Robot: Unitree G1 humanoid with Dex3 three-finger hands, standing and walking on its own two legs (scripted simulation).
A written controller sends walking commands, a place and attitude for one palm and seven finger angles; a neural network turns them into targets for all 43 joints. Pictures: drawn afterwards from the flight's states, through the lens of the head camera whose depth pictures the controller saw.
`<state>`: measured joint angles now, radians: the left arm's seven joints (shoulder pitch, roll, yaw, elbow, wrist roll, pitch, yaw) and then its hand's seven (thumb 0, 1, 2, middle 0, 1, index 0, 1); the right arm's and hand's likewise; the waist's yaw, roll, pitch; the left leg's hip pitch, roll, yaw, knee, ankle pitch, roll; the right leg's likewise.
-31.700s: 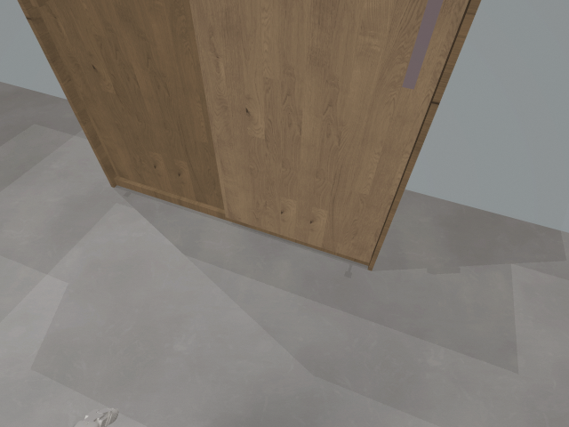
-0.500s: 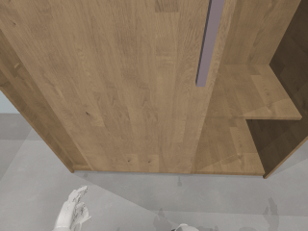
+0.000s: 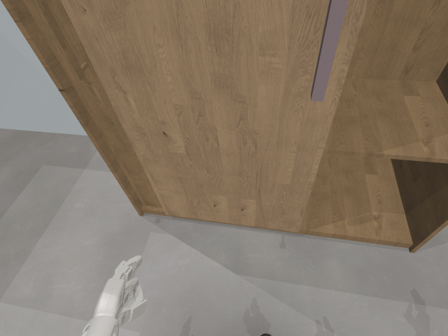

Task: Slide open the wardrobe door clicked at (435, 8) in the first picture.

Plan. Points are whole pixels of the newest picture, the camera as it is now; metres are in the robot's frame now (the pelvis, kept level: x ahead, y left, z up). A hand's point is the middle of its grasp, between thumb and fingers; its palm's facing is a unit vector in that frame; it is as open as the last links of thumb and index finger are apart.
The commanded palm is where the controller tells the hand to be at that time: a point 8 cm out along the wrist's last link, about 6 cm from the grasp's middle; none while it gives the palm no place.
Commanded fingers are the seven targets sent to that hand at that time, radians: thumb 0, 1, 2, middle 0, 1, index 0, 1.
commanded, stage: stop stepping back and stand still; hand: right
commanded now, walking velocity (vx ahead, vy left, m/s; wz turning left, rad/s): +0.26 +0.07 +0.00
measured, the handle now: (329, 31) +0.63 -0.18 +0.22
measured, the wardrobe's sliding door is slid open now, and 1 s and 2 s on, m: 0.49 0.49 0.49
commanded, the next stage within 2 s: let the arm hang, fingers relaxed in 1.08 s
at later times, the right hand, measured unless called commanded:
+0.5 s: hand out of the picture +0.14 -0.27 +0.17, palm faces +0.43 +0.80 -0.42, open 7.4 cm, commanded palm +0.07 -0.31 +0.18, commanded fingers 0.00 -0.90 -0.90 0.20 0.30 0.20 0.30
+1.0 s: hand out of the picture +0.17 -0.31 +0.16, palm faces +0.44 +0.78 -0.44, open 7.4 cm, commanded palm +0.11 -0.34 +0.18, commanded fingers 0.00 -0.90 -0.90 0.20 0.30 0.20 0.30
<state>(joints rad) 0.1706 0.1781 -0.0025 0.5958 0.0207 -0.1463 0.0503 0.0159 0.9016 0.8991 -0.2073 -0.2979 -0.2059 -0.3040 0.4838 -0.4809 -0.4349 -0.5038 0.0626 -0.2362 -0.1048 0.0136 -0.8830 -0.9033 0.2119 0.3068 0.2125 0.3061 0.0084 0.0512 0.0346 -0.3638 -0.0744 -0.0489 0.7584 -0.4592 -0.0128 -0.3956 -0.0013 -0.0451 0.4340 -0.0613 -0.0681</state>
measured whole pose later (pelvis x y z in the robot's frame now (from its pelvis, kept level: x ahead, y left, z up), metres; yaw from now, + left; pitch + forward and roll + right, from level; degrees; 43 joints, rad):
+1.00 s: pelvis -0.03 -0.04 +0.00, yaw +0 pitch +0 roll +1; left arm 0.18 0.18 -0.03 0.61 0.01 -0.16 0.05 0.01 0.90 0.90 -0.21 -0.30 -0.20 -0.30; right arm 0.50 -0.41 -0.42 -0.45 0.03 -0.23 -0.14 0.01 -0.89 -0.90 0.21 0.31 0.21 0.31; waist -0.02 0.02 0.02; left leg -0.21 0.00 0.03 0.47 -0.27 -0.01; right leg -0.28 -0.01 -0.06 0.52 -0.24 -0.03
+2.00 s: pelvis -0.06 -0.05 +0.00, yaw -2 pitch +0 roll +1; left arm 0.27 0.14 0.01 1.12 0.02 0.02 0.02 0.02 0.92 0.90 -0.21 -0.30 -0.20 -0.30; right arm 0.25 -0.16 0.00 1.12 -0.01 0.00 -0.03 0.00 -0.91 -0.90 0.20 0.30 0.20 0.30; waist 0.01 -0.02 0.02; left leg -0.21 0.02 0.05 0.45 -0.23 -0.01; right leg -0.28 0.01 -0.04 0.46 -0.17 -0.04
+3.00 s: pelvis -0.03 -0.04 +0.01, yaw -2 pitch -1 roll +0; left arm 0.15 0.25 0.01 1.14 0.01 0.00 0.02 0.01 0.91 0.90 -0.20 -0.30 -0.20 -0.30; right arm 0.16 -0.25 0.00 1.14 -0.01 -0.01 -0.01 0.00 -0.90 -0.90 0.20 0.30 0.20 0.30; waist 0.01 0.00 0.05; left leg -0.11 0.01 0.05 0.35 -0.22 0.00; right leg -0.18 0.01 -0.04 0.36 -0.16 -0.03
